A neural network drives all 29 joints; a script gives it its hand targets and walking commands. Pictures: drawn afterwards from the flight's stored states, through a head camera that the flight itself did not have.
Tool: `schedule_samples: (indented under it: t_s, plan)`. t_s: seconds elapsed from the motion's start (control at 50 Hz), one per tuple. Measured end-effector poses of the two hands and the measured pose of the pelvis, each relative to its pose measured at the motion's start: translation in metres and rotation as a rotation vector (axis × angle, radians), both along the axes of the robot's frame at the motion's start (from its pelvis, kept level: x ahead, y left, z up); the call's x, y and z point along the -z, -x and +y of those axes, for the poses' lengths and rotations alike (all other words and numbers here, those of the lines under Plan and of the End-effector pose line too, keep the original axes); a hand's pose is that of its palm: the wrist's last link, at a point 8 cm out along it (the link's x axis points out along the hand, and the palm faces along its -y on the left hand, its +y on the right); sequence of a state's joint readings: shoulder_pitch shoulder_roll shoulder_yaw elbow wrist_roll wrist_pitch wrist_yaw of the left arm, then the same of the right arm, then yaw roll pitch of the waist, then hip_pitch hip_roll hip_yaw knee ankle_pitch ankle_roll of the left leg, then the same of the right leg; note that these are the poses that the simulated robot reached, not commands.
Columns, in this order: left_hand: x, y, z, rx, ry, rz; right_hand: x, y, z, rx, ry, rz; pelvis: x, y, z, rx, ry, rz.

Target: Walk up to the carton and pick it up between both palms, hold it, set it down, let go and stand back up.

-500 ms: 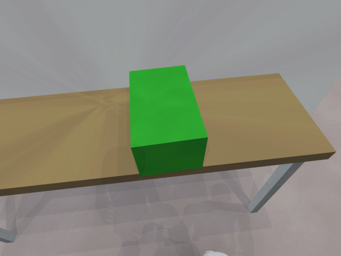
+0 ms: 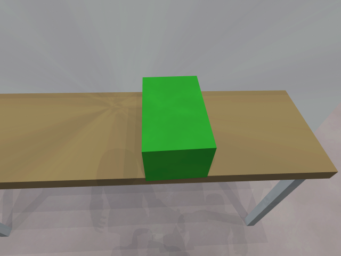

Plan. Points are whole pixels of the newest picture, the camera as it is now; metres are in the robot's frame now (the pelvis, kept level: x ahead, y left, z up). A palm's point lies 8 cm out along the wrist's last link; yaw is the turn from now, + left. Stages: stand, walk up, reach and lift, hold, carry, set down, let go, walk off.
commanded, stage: walk up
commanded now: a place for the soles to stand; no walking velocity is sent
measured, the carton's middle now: (173, 124) +0.50 +0.02 -0.01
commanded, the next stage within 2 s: reach and lift in 1.00 s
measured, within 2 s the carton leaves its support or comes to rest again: neither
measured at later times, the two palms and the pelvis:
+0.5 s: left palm out of the picture +0.07 +0.23 -0.13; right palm out of the picture +0.05 -0.25 -0.13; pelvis +0.01 -0.01 +0.00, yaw +1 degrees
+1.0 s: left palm out of the picture +0.06 +0.24 -0.13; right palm out of the picture +0.06 -0.25 -0.13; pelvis +0.01 -0.01 +0.00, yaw +2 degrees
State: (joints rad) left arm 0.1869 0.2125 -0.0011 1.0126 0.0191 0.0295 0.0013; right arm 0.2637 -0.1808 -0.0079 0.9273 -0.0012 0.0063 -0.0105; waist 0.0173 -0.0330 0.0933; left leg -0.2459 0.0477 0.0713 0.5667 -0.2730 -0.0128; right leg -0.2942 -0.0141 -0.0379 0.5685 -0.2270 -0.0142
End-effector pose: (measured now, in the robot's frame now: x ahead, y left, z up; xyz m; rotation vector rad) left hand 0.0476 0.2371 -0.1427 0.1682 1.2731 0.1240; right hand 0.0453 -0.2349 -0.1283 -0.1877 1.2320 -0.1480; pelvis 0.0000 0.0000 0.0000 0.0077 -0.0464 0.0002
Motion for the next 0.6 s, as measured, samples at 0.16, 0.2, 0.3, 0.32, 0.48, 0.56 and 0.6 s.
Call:
schedule_samples:
  t_s: [0.16, 0.2, 0.3, 0.32, 0.48, 0.56, 0.6]
  plan:
    - [-0.012, 0.026, 0.002, -0.04, -0.044, 0.086, 0.006, -0.02, -0.008, -0.03, -0.02, -0.017, -0.003, -0.008, -0.005, -0.009, 0.001, 0.018]
    - [-0.014, 0.024, 0.002, -0.042, -0.048, 0.083, 0.006, -0.023, -0.008, -0.035, -0.021, -0.021, -0.004, -0.01, -0.006, -0.011, 0.002, 0.019]
    - [-0.014, 0.006, 0.0, -0.029, -0.039, 0.042, 0.005, -0.022, -0.006, -0.042, -0.017, -0.014, -0.005, -0.013, -0.006, -0.015, 0.005, 0.02]
    - [-0.013, 0.002, -0.001, -0.024, -0.035, 0.032, 0.005, -0.021, -0.006, -0.043, -0.014, -0.011, -0.005, -0.013, -0.006, -0.015, 0.006, 0.02]
    - [-0.008, -0.022, -0.002, 0.006, -0.016, -0.031, -0.002, -0.008, -0.016, -0.031, 0.029, 0.021, -0.003, -0.013, -0.009, -0.017, 0.0, 0.014]
    - [-0.009, -0.021, -0.005, 0.005, -0.019, -0.032, -0.003, -0.006, -0.025, -0.032, 0.039, 0.032, -0.004, -0.012, -0.013, -0.02, 0.0, 0.014]
    - [-0.01, -0.017, -0.005, 0.001, -0.024, -0.023, -0.002, -0.008, -0.029, -0.036, 0.04, 0.031, -0.004, -0.012, -0.014, -0.022, 0.0, 0.015]
